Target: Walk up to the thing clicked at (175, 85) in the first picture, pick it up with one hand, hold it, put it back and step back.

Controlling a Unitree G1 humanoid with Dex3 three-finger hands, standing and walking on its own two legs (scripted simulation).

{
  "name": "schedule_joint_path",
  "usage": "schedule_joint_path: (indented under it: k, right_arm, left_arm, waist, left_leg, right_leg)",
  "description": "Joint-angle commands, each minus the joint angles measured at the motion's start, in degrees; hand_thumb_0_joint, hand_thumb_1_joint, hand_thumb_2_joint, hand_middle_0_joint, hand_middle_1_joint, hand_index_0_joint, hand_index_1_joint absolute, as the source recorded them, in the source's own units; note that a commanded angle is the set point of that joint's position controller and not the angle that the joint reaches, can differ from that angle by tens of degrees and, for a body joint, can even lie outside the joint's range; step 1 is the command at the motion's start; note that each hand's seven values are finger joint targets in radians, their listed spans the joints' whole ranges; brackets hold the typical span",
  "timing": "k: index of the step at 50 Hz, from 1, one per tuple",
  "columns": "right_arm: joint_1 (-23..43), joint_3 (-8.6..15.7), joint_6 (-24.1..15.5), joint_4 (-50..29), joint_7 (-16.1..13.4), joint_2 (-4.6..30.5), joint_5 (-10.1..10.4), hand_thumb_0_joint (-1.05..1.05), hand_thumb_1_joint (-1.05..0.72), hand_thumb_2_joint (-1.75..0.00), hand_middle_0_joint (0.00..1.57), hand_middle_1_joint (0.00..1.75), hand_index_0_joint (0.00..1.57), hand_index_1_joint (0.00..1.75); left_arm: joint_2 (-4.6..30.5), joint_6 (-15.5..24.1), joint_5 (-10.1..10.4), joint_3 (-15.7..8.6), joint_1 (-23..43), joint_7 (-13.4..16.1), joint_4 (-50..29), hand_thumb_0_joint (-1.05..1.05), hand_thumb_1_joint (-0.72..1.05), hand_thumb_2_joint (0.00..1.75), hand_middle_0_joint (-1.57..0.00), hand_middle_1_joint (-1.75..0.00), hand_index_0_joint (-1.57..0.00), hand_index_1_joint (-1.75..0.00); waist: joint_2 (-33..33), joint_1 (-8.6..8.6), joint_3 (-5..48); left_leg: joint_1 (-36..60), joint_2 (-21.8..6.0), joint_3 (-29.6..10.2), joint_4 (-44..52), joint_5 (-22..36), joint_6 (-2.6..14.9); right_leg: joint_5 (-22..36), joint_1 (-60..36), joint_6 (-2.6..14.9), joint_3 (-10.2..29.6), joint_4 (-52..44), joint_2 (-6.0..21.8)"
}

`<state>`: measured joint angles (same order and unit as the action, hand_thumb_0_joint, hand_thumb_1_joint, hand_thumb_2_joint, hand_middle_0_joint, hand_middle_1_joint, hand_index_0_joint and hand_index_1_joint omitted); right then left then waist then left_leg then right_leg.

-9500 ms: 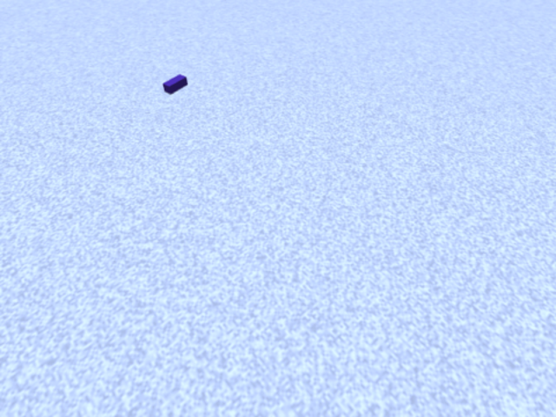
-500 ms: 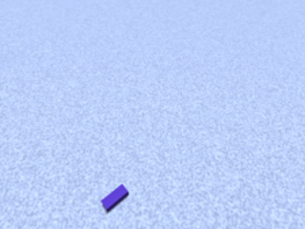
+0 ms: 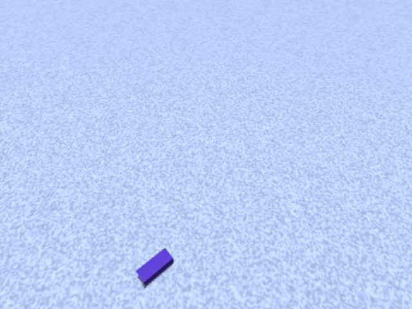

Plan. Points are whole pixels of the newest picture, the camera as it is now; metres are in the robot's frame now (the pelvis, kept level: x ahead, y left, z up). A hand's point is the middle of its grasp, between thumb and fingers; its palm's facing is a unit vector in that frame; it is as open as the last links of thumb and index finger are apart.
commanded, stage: stand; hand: left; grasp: from above
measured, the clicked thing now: (155, 266) +0.43 +0.23 -0.76
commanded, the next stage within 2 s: rise first in 0.14 s
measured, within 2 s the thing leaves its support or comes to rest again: neither
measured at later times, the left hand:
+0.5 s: hand out of the picture +0.15 +0.25 -0.17, palm faces -0.01 -0.93 -0.36, open 9.3 cm
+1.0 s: hand out of the picture +0.12 +0.27 -0.23, palm faces -0.10 -0.85 -0.52, open 14.2 cm
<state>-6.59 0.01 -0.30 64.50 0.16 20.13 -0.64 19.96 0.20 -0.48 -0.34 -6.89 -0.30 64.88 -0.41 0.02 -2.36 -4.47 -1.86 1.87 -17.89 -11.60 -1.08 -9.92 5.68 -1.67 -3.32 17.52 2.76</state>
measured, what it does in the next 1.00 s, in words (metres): lowers itself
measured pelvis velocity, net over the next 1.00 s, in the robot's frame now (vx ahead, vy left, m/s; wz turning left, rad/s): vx -0.02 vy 0.01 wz -0.01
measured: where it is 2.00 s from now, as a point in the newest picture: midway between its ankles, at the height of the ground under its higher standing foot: outside the picture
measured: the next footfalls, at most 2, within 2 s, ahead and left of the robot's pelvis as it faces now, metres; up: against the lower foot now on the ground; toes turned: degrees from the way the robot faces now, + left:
none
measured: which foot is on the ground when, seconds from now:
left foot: down 0.00-1.00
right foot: down 0.00-1.00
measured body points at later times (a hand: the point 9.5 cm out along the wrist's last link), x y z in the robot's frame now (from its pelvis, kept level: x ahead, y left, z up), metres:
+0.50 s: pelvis -0.02 +0.00 -0.02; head +0.04 +0.01 +0.43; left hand +0.15 +0.30 -0.14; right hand +0.08 -0.27 -0.14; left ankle -0.02 +0.13 -0.75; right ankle -0.01 -0.14 -0.75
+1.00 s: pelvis -0.02 +0.01 -0.09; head +0.07 +0.02 +0.35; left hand +0.12 +0.31 -0.20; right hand +0.14 -0.25 -0.18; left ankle -0.02 +0.13 -0.75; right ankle -0.01 -0.14 -0.75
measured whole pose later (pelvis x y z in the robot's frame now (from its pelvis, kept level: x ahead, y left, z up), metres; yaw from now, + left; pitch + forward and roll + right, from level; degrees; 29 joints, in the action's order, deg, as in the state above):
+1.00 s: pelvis -0.02 +0.01 -0.09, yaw -1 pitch +17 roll -2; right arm -11.6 2.0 -7.2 34.2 -1.8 13.1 -0.1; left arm 16.3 -14.2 -14.8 -8.5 -9.8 5.7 33.3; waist -0.4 -1.2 5.6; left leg -49.2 -3.3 0.1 -62.6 -30.0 -0.5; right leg -26.7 49.3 -1.8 -2.7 59.5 3.0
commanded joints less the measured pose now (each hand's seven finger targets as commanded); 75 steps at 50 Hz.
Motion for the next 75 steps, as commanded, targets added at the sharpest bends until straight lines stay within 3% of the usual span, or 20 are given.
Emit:
schedule_joint_path:
  k: [1,12,13,14,15,16,18,19,21,24,30,39,47,53,56,59,65,67,72,75]
  right_arm:
    - [2.6,2.2,-1.3,-3.4,-0.7,12.5,0.1,0.00,-0.90,-0.90,0.20,0.30,0.20,0.30]
    - [2.6,2.3,-1.3,-3.4,-0.7,12.3,0.0,0.00,-0.82,-0.88,0.20,0.30,0.20,0.30]
    - [0.8,-0.2,-4.0,-19.5,-1.9,2.5,3.9,0.00,-0.90,-0.93,0.20,0.30,0.20,0.30]
    - [-2.0,0.2,-3.7,-16.3,-2.4,4.3,3.9,0.00,-0.96,-0.92,0.20,0.30,0.20,0.30]
    - [-4.8,1.4,-3.0,-16.4,-3.0,6.1,4.1,0.00,-0.96,-0.92,0.20,0.30,0.20,0.30]
    - [-5.3,2.0,-2.6,-17.2,-2.9,6.1,3.7,0.00,-0.93,-0.91,0.20,0.30,0.20,0.30]
    - [-6.1,3.5,-3.0,-20.4,-3.0,5.8,2.5,0.00,-0.93,-0.91,0.20,0.30,0.20,0.30]
    - [-8.3,4.2,-3.3,-20.5,-2.8,5.4,1.9,0.00,-0.92,-0.90,0.20,0.30,0.20,0.30]
    - [-8.6,4.9,-3.5,-24.0,-2.1,5.0,1.6,0.00,-0.94,-0.91,0.20,0.30,0.20,0.30]
    - [-7.8,5.1,-3.8,-27.6,-1.9,4.1,2.1,0.00,-0.88,-0.89,0.20,0.30,0.20,0.30]
    - [-7.4,5.0,-5.1,-32.1,-1.2,3.2,1.9,0.00,-0.87,-0.89,0.20,0.30,0.20,0.30]
    - [-7.3,5.4,-8.4,-35.4,-1.6,2.4,1.1,0.00,-0.86,-0.89,0.20,0.30,0.20,0.30]
    - [-6.9,5.3,-9.5,-37.0,-2.5,1.6,0.5,0.00,-0.87,-0.89,0.20,0.30,0.20,0.30]
    - [-5.6,4.9,-10.3,-37.9,-3.8,0.9,0.6,0.00,-0.86,-0.89,0.20,0.30,0.20,0.30]
    - [-5.2,4.6,-10.6,-37.2,-4.5,1.1,0.6,0.00,-0.84,-0.88,0.20,0.30,0.20,0.30]
    - [-4.7,4.5,-10.7,-36.1,-4.5,1.4,0.3,0.00,-0.83,-0.88,0.20,0.30,0.20,0.30]
    - [-3.1,4.7,-10.5,-32.7,-3.8,2.7,0.1,0.00,-0.84,-0.88,0.20,0.30,0.20,0.30]
    - [-3.5,4.7,-10.3,-31.3,-3.5,3.0,0.0,0.00,-0.86,-0.89,0.20,0.30,0.20,0.30]
    - [-2.4,4.5,-9.6,-28.3,-2.7,3.7,-0.9,0.00,-0.89,-0.90,0.20,0.30,0.20,0.30]
    - [-3.2,4.5,-9.4,-25.8,-1.8,3.6,-1.9,0.00,-0.89,-0.90,0.20,0.30,0.20,0.30]
  left_arm:
    - [12.2,1.3,-0.2,-2.0,1.7,0.7,-3.1,0.00,0.90,0.90,-0.20,-0.30,-0.20,-0.30]
    - [12.2,1.4,-0.3,-2.0,2.0,0.8,-3.4,0.00,0.85,0.92,-0.16,-0.38,-0.14,-0.38]
    - [2.8,6.7,2.9,-2.3,22.1,1.6,-23.5,0.00,0.77,1.00,-0.20,-0.46,-0.15,-0.46]
    - [5.9,6.2,2.7,-3.4,28.6,2.2,-20.1,0.00,0.69,0.99,-0.19,-0.54,-0.14,-0.54]
    - [10.3,3.9,1.4,-6.3,17.3,2.3,-9.1,0.00,0.61,0.97,-0.15,-0.62,-0.13,-0.62]
    - [11.9,2.6,0.3,-7.5,15.0,1.7,-5.4,0.00,0.53,0.98,-0.11,-0.70,-0.10,-0.70]
    - [14.5,2.8,-2.5,-10.0,17.8,0.5,-6.4,0.00,0.38,0.97,-0.07,-0.86,-0.08,-0.86]
    - [13.5,2.0,-3.8,-11.0,10.8,0.3,-3.1,0.00,0.30,0.96,-0.05,-0.94,-0.07,-0.92]
    - [12.5,0.8,-5.7,-11.8,6.1,0.1,-7.4,0.00,0.14,0.99,-0.02,-1.03,-0.04,-1.00]
    - [9.1,-3.0,-7.1,-10.4,5.7,1.4,-10.9,0.00,-0.10,1.01,-0.03,-1.03,-0.04,-1.02]
    - [8.0,-7.9,-9.1,-10.8,6.8,4.0,-17.1,0.00,-0.53,0.99,-0.10,-1.00,-0.08,-1.02]
    - [7.9,-9.1,-12.7,-11.9,2.7,5.6,-30.3,0.00,-0.59,0.99,-0.11,-1.01,-0.09,-1.03]
    - [5.6,-13.3,-15.2,-10.9,-1.8,7.2,-39.0,0.00,-0.57,0.96,-0.10,-1.03,-0.09,-1.04]
    - [6.0,-15.4,-16.8,-10.9,-4.7,8.8,-43.3,0.00,-0.53,0.93,-0.11,-1.02,-0.10,-1.03]
    - [7.0,-15.7,-19.1,-10.7,-0.2,10.1,-41.3,0.00,-0.50,0.91,-0.09,-1.04,-0.09,-1.03]
    - [6.5,-15.0,-22.8,-10.0,4.9,12.2,-36.1,0.00,-0.50,0.92,-0.08,-1.02,-0.08,-1.02]
    - [4.8,-13.9,-30.3,-7.2,18.6,19.9,-26.8,0.00,-0.55,1.01,-0.06,-1.01,-0.04,-1.03]
    - [6.1,-14.0,-33.0,-7.2,22.7,22.5,-24.1,0.00,-0.58,1.04,-0.07,-1.02,-0.05,-1.04]
    - [12.9,-14.6,-38.6,-9.2,33.7,28.4,-16.9,0.00,-0.59,1.04,-0.09,-1.03,-0.07,-1.05]
    - [13.3,-15.0,-40.3,-8.4,40.2,30.3,-13.1,0.00,-0.56,1.01,-0.09,-1.06,-0.09,-1.06]
  waist:
    - [0.2,0.40,3.7]
    - [0.4,0.22,2.7]
    - [-0.2,-6.81,-1.7]
    - [0.6,-5.31,1.2]
    - [3.1,-3.53,0.3]
    - [3.7,-2.71,2.3]
    - [2.1,-1.43,9.3]
    - [2.2,-0.60,11.2]
    - [-3.6,1.86,16.4]
    - [-1.6,0.86,14.8]
    - [0.4,-0.46,14.4]
    - [-2.8,-0.79,18.5]
    - [-3.2,-1.84,21.6]
    - [-3.5,-1.23,24.6]
    - [-2.3,-2.72,24.3]
    - [-3.6,-2.38,23.3]
    - [-4.3,-2.99,31.2]
    - [-3.6,-2.91,34.9]
    - [-3.1,-2.11,41.3]
    - [-2.3,-3.12,46.8]
  left_leg:
    - [-0.5,-6.6,-5.0,2.6,11.1,1.98]
    - [-1.2,-6.5,-5.2,3.1,9.7,1.83]
    - [-7.3,1.8,1.5,-0.9,2.4,1.54]
    - [-7.1,2.0,1.2,-1.8,1.1,1.76]
    - [-8.9,1.6,1.1,-2.9,1.1,1.66]
    - [-11.2,2.2,1.1,-5.5,1.8,1.78]
    - [-12.5,2.3,0.9,-9.4,3.2,1.70]
    - [-14.6,2.5,0.6,-11.3,5.3,1.49]
    - [-14.4,2.9,0.8,-13.1,8.6,0.57]
    - [-16.2,2.8,0.5,-13.4,8.5,0.51]
    - [-22.3,1.9,-0.1,-19.8,4.1,0.72]
    - [-30.7,0.8,-2.0,-28.9,-1.3,0.46]
    - [-35.5,0.3,-3.0,-35.6,0.0,0.31]
    - [-39.0,0.6,-2.5,-40.3,0.8,0.76]
    - [-43.0,0.8,-2.4,-43.7,0.1,1.08]
    - [-48.1,0.7,-3.0,-47.0,-2.8,0.61]
    - [-57.4,1.0,-3.6,-56.6,-5.1,-0.05]
    - [-60.2,1.3,-3.1,-60.1,-3.6,0.10]
    - [-70.5,1.8,-1.7,-67.8,-9.4,0.76]
    - [-74.7,1.6,-1.0,-73.8,-8.8,1.35]
  right_leg:
    - [9.4,-1.7,2.23,5.1,-2.1,6.2]
    - [8.1,-1.0,2.24,4.7,-2.3,6.0]
    - [4.4,12.2,1.82,1.2,1.3,-2.1]
    - [2.5,9.4,1.77,0.6,1.9,-2.0]
    - [1.3,9.2,2.06,0.1,2.6,-2.4]
    - [1.1,10.1,2.25,0.0,4.2,-2.4]
    - [3.0,10.2,2.32,0.5,8.6,-2.1]
    - [5.1,10.3,2.34,0.6,10.7,-1.9]
    - [6.8,9.1,3.06,0.8,13.6,-2.0]
    - [6.1,10.6,2.87,0.5,13.3,-2.6]
    - [0.7,19.0,2.62,-0.1,19.1,-3.1]
    - [-4.8,30.0,2.69,0.3,29.8,-3.0]
    - [-4.3,36.1,2.65,0.5,36.2,-2.7]
    - [-3.5,38.7,2.93,0.8,40.0,-2.4]
    - [-2.8,41.3,2.81,0.9,42.3,-2.3]
    - [-6.9,49.2,3.30,0.7,47.9,-2.2]
    - [-8.7,61.6,3.78,0.9,59.0,-2.1]
    - [-7.2,63.1,3.71,1.0,61.9,-2.1]
    - [-10.5,68.2,3.37,1.7,66.9,-2.0]
    - [-8.0,68.2,2.76,2.0,70.3,-1.8]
